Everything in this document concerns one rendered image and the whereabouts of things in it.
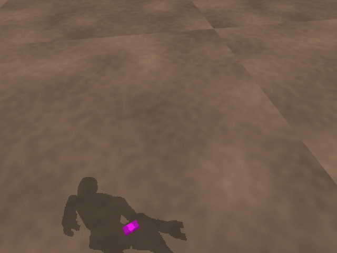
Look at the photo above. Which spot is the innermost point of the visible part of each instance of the small box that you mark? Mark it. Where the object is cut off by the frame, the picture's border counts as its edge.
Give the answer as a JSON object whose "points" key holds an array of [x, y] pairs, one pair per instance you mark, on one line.
{"points": [[131, 227]]}

